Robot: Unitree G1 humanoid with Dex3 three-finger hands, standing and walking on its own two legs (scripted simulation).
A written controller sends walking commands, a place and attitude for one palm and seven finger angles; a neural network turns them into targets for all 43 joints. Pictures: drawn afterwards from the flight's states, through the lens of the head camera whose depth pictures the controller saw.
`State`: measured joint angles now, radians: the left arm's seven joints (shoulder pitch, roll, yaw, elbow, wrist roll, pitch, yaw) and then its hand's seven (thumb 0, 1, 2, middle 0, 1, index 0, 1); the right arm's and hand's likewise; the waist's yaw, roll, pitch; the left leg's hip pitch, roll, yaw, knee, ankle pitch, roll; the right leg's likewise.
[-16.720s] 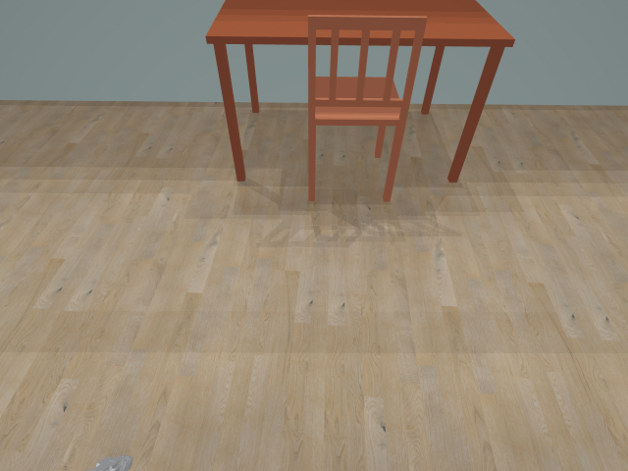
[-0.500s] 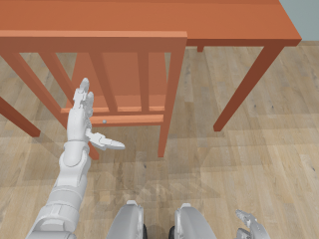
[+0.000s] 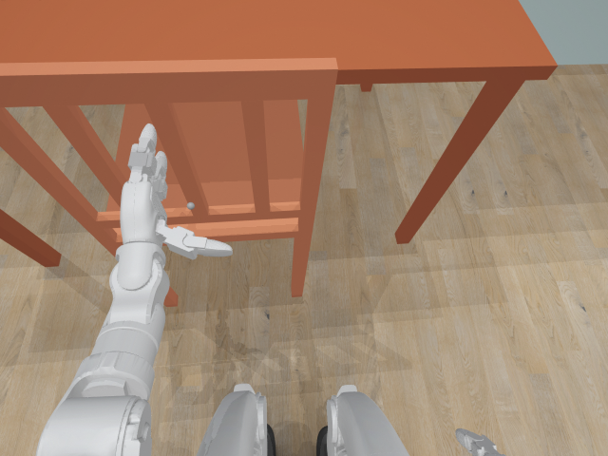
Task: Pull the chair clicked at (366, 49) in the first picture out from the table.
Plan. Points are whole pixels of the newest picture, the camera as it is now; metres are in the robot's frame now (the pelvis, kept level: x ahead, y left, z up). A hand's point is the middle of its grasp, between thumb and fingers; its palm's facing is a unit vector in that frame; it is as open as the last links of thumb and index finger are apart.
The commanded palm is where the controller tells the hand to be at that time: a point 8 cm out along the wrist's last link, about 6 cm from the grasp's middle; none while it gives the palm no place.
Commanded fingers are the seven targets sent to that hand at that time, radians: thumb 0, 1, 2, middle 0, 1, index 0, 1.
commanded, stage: push the fingers through the gap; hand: left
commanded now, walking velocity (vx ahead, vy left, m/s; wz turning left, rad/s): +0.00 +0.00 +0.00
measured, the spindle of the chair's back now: (183, 166) +0.51 +0.16 +0.01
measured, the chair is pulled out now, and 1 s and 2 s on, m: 0.00 0.00 0.00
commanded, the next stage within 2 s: hook a spindle and tug to test in 0.76 s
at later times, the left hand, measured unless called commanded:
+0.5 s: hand (185, 174) +0.48 +0.15 +0.03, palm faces +0.09 -1.00 -0.04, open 16.9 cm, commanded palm +0.44 +0.20 +0.02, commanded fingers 0.00 -0.50 0.30 -0.06 -0.08 -0.06 -0.08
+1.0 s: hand (186, 183) +0.47 +0.15 +0.02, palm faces +0.08 -1.00 -0.01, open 16.8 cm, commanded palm +0.44 +0.19 +0.02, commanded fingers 0.00 -0.50 0.30 -0.20 -0.52 -0.20 -0.52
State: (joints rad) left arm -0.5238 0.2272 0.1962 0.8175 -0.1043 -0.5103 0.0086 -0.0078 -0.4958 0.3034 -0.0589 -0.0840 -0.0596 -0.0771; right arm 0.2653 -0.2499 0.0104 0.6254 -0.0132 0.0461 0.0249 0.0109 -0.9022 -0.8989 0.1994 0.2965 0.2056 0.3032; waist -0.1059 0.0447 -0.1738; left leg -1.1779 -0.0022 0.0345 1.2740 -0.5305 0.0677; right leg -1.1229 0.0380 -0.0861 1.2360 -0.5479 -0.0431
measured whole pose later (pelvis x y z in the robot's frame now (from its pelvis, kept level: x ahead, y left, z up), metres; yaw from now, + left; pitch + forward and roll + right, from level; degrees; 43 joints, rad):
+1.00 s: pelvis +0.00 +0.01 +0.00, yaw -1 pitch +26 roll -4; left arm -0.69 0.28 0.27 1.01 -0.07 -0.56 0.00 -0.01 -0.50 0.30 -0.08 -0.16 -0.08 -0.15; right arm 0.28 -0.25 0.01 0.62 -0.03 0.11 0.05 0.01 -0.90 -0.90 0.20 0.30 0.21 0.30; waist -0.14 0.05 -0.17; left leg -1.22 0.00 0.03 1.29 -0.53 0.08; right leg -1.16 0.04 -0.09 1.23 -0.54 -0.03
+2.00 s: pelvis +0.02 +0.00 +0.01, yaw -1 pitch +27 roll -3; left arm -0.58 0.26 0.26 0.87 -0.10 -0.52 0.02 0.01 0.69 0.76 -0.39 -1.40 -0.39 -1.44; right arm 0.29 -0.24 0.00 0.60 -0.02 0.12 0.06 0.01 -0.90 -0.90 0.20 0.30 0.21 0.30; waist -0.14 0.04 -0.18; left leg -1.17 0.01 0.04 1.25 -0.55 0.07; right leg -1.12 0.06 -0.07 1.20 -0.55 -0.04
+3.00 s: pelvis +0.01 +0.02 +0.10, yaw -2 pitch +8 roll +0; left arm -0.41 0.19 0.06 0.91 -0.09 -0.23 0.07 0.08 0.67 0.74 -0.27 -1.11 -0.49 -1.45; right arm 0.25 -0.25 0.00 0.62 0.02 0.15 -0.08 0.01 -0.90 -0.90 0.20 0.30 0.20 0.30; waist -0.09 0.01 0.06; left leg -0.50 -0.05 0.10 0.61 -0.27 0.09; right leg -0.49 0.00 0.01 0.65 -0.31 0.00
